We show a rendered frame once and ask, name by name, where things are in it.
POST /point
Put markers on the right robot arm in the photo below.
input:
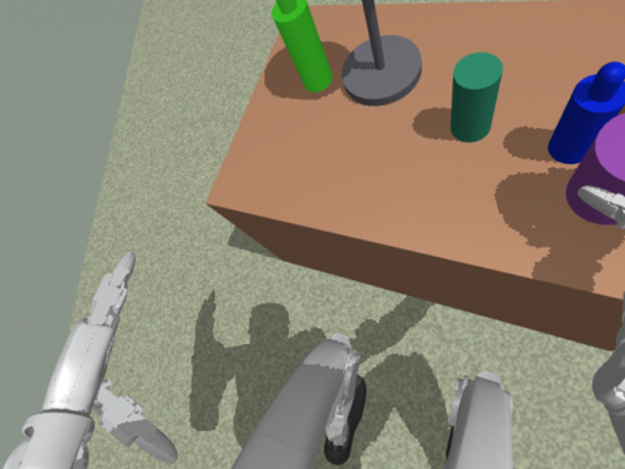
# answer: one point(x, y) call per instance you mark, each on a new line
point(609, 384)

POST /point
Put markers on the left robot foot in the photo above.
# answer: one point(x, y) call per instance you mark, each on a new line
point(338, 455)

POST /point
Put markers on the left robot arm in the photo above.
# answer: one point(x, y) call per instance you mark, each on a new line
point(56, 439)

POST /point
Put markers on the right robot hand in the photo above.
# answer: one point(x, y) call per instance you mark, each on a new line
point(605, 202)

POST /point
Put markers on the desk lamp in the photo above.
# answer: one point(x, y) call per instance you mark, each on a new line
point(383, 69)

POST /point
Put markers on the left robot hand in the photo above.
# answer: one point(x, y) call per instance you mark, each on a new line
point(78, 380)

